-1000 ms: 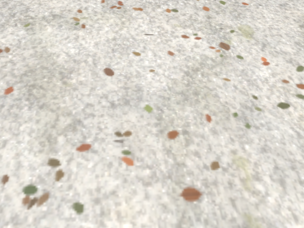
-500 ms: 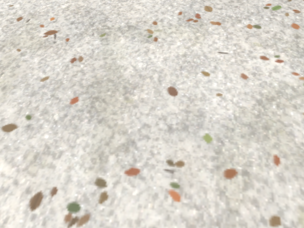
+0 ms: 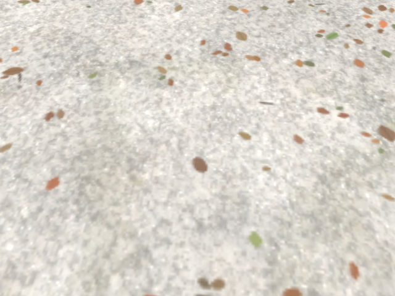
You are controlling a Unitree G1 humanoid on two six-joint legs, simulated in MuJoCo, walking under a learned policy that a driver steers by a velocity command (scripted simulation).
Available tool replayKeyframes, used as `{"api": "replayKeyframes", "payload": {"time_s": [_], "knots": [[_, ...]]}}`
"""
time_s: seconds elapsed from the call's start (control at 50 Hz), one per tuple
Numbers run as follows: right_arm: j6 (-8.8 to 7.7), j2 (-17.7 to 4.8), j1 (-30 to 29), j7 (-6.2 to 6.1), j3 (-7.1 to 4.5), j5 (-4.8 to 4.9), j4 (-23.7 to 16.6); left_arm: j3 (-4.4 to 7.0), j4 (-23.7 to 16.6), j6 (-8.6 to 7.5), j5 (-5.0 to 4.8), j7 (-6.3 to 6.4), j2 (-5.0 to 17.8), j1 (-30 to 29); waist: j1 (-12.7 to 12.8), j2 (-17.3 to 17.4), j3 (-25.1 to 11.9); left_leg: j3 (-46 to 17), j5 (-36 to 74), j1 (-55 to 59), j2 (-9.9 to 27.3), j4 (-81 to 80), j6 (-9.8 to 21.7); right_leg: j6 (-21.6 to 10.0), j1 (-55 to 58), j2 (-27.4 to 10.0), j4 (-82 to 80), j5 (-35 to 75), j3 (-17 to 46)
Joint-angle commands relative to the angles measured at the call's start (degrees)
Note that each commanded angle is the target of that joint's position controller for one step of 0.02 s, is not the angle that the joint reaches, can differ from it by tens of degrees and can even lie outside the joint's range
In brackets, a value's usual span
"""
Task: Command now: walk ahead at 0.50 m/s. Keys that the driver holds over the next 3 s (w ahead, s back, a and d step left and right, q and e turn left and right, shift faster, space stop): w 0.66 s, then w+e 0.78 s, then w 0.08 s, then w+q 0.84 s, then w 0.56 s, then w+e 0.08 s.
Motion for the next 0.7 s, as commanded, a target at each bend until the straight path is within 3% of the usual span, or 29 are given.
{"api": "replayKeyframes", "payload": {"time_s": [0.02, 0.08, 0.16, 0.2, 0.22, 0.24, 0.26, 0.28, 0.3, 0.32, 0.34, 0.36, 0.38, 0.4, 0.44, 0.48, 0.58, 0.64, 0.7], "knots": [[-1.29, -8.03, -4.15, -0.61, -1.73, 0.29, -3.6, -0.05, -3.52, -0.63, 0.29, -0.31, 1.36, -1.05, 1.62, 5.52, 1.81, -7.71, 12.28, -4.51, 13.52, -9.29, 9.52, 0.37, 1.81, -0.51, -10.54, 11.01, 0.04], [-0.85, -10.2, 0.01, -0.89, -2.14, 0.89, -1.66, -0.44, -5.3, -1.36, -0.28, -1.19, 0.91, -7.56, -1.22, 4.96, 2.48, -6.91, 9.13, -2.46, 14.17, -9.1, 8.4, -0.23, 4.79, 1.61, -19.74, 17.24, -1.26], [0.43, -11.24, 3.22, -1.18, -2.46, 1.41, 0.83, 0.06, -7.66, -1.68, -0.51, -2.31, 2.76, -11.71, -1.64, 5.2, 3.04, -8.73, 10.55, 6.93, 18.18, -5.0, 7.09, -2.79, 2.37, 2.48, -25.17, 12.16, -0.15], [1.23, -11.79, 3.34, -1.46, -2.65, 1.34, 1.53, 0.45, -7.61, -1.79, -0.39, -2.56, 3.7, -9.97, -0.19, 6.23, 1.56, -8.96, 16.9, 10.2, 18.88, -1.33, 5.86, -4.25, 5.7, 3.68, -26.55, 7.22, -1.21], [1.61, -12.14, 2.42, -1.58, -2.66, 1.24, 1.55, 1.06, -6.77, -1.83, -0.3, -2.42, 4.75, -6.13, 2.32, 6.69, -0.89, -7.75, 25.7, 10.38, 17.67, 3.7, 4.85, -5.41, 11.77, 5.42, -27.92, 6.03, -2.99], [1.93, -11.01, 2.37, -1.7, -2.15, 0.85, 1.49, 2.39, -4.46, -1.75, -0.18, -1.93, 7.11, 1.95, 6.17, 5.8, -6.43, -5.4, 31.64, 7.85, 14.6, 13.76, 3.32, -7.11, 23.55, 6.64, -28.22, 6.78, -4.27], [1.87, -8.05, 3.07, -1.93, -0.78, -0.53, 0.0, 3.6, -2.75, -1.49, 0.21, -1.31, 11.29, 12.19, 9.71, 0.12, -15.63, -2.72, 18.82, -2.72, 11.08, 31.26, 1.08, -10.56, 40.97, -2.65, -25.66, 10.44, 5.7], [0.68, -1.06, 11.65, -1.29, 1.22, -0.07, -0.51, 4.48, -1.63, -1.14, 0.24, -1.58, 15.57, 14.57, 5.57, -15.53, -22.93, -2.56, -19.53, -25.98, 0.49, 51.23, -3.01, -19.94, 60.2, -14.97, -32.03, -3.65, 33.3], [-0.29, -6.97, 7.86, -0.99, 0.04, 1.08, 0.43, 3.06, -2.06, -1.04, -0.34, -1.62, 9.46, 15.18, 8.54, -9.28, -22.13, -9.89, -23.87, -32.63, 2.38, 57.38, -2.62, -18.77, 59.31, -14.52, -38.33, -13.83, 39.88], [-0.81, -10.1, 1.57, -0.78, -0.96, 2.45, -1.48, 2.3, -2.49, -1.15, -0.19, -1.45, 7.58, 11.1, 8.29, -5.4, -13.12, -8.67, -19.08, -36.22, 5.3, 58.03, -1.95, -16.3, 52.31, -12.86, -39.45, -13.19, 31.69], [-0.97, -9.42, -1.97, -1.11, -0.72, 2.08, -2.44, 1.98, -3.0, -1.14, 0.11, -1.39, 6.81, 7.19, 6.68, -0.8, -8.15, -6.69, -13.93, -35.03, 8.11, 55.65, -1.94, -15.16, 44.43, -10.72, -40.32, -6.97, 25.42], [-0.89, -8.78, -3.38, -1.28, -0.81, 1.05, -2.8, 1.69, -3.1, -1.26, 0.53, -1.5, 5.69, 4.79, 5.15, 0.02, -4.82, -6.29, -10.65, -33.28, 9.77, 52.47, -2.31, -15.18, 38.07, -9.02, -41.64, -0.05, 21.09], [-0.48, -8.07, -2.26, -1.28, -0.91, 0.7, -2.54, 1.35, -3.21, -1.58, 1.09, -1.55, 4.6, 3.57, 3.29, -1.22, -4.35, -6.79, -8.27, -29.53, 11.24, 50.5, -2.51, -14.78, 34.09, -7.35, -43.05, 4.38, 17.88], [0.04, -7.03, -1.01, -1.28, -0.77, 0.71, -2.02, 1.31, -3.08, -1.84, 1.0, -1.65, 4.13, 3.06, 2.33, -1.8, -4.35, -6.6, -7.18, -27.29, 11.47, 49.05, -2.91, -14.97, 32.09, -6.3, -44.59, 6.42, 15.63], [1.0, -5.4, -0.65, -1.47, -0.46, 0.46, -1.69, 1.53, -2.1, -2.5, 0.39, -1.65, 4.59, 3.47, 1.49, -1.46, -3.32, -5.81, -5.68, -26.85, 11.79, 46.01, -3.89, -15.82, 29.55, -5.82, -46.74, 10.56, 11.83], [1.36, -4.86, -4.46, -1.63, -0.25, 0.03, -2.98, 1.91, -0.94, -2.55, 0.28, -1.26, 5.73, 4.58, 2.01, -0.39, -1.2, -5.57, -1.17, -29.75, 12.23, 40.65, -5.01, -16.14, 29.14, -5.6, -48.51, 12.85, 9.15], [0.41, -3.16, -13.82, -0.77, 0.49, 0.24, -5.13, 2.21, 1.39, -1.67, -0.23, -0.37, 7.17, 7.88, 5.18, -0.22, 1.2, -3.65, 13.42, -28.36, 10.54, 23.13, -5.27, -13.34, 30.36, -2.84, -49.51, 12.38, 2.69], [-0.1, -3.24, -19.09, 0.05, 0.66, 0.71, -6.8, 2.43, 3.44, -1.02, -0.59, -0.22, 8.0, 11.23, 7.16, -0.13, 2.5, -2.83, 14.88, -27.88, 9.26, 17.67, -4.78, -13.26, 33.65, -4.35, -48.51, 11.29, 2.69], [-0.67, -4.09, -22.39, 0.93, 0.43, 0.82, -8.61, 2.65, 5.11, 0.02, -0.97, 0.1, 8.24, 13.15, 7.06, -0.41, 3.38, -3.65, 10.31, -28.52, 8.33, 13.82, -3.23, -12.66, 38.76, -6.81, -45.2, 14.1, 5.0]]}}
